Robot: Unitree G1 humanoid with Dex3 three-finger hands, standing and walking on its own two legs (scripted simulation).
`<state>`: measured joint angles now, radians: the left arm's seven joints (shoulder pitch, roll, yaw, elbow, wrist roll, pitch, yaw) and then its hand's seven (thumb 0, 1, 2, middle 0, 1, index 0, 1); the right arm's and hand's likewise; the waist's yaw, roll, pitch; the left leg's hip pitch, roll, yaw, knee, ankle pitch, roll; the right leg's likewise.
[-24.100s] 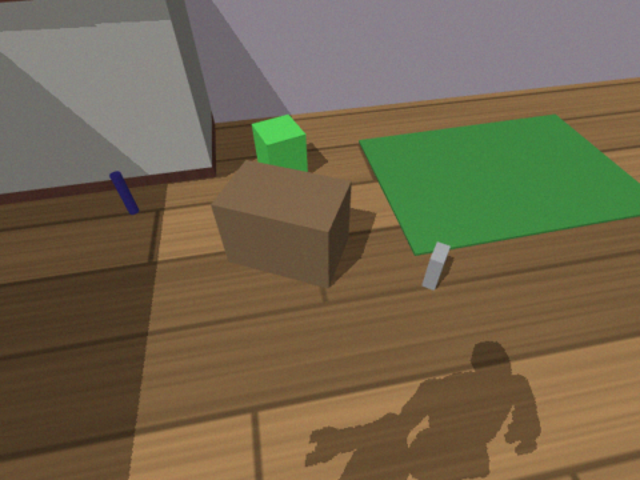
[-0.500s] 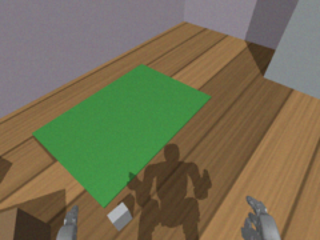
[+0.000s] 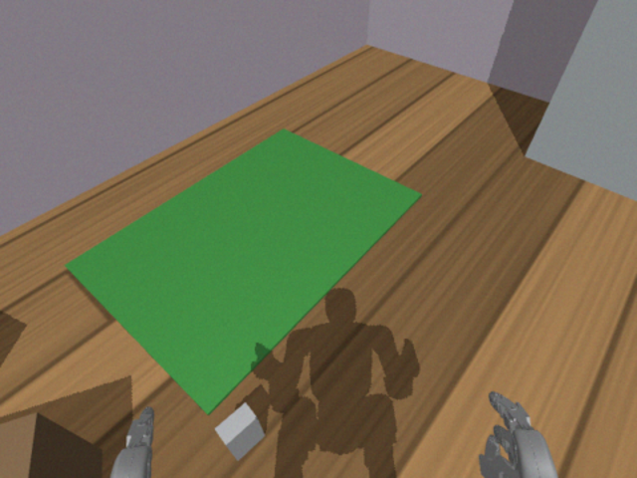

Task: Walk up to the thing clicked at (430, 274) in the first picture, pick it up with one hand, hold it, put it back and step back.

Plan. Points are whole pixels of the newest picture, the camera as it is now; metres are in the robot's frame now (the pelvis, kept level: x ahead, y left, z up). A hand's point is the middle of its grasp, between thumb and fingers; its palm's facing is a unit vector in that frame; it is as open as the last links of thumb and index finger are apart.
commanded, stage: home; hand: left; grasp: from the side
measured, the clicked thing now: (241, 432) +0.38 +0.23 -0.64
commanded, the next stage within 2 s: stand in 0.12 s
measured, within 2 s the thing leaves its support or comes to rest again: neither
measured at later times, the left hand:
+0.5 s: hand out of the picture +0.17 +0.18 -0.06, palm faces +0.11 -0.95 -0.29, open 13.7 cm
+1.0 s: hand out of the picture +0.06 +0.25 -0.11, palm faces +0.00 -0.94 -0.35, open 7.4 cm
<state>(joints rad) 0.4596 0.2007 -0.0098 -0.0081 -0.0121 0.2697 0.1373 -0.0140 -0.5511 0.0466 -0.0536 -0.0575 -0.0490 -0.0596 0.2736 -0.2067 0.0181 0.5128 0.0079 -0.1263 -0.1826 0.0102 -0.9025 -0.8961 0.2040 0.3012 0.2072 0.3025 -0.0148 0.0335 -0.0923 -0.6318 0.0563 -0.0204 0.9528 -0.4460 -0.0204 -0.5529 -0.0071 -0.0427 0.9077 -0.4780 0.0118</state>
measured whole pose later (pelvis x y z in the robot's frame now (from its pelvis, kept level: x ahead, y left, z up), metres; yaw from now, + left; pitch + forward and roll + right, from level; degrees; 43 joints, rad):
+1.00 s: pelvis +0.00 +0.01 +0.04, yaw +0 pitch -2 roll +0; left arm 0.22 0.33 0.01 0.96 0.03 0.01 0.03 0.00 0.89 0.90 -0.20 -0.30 -0.20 -0.30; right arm 0.19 -0.31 -0.03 1.02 -0.04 -0.01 -0.01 0.01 -0.91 -0.90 0.20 0.30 0.21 0.30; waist 0.02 0.00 0.05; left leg -0.25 0.01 0.01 0.55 -0.27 0.00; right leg -0.19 -0.04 -0.03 0.54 -0.31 0.03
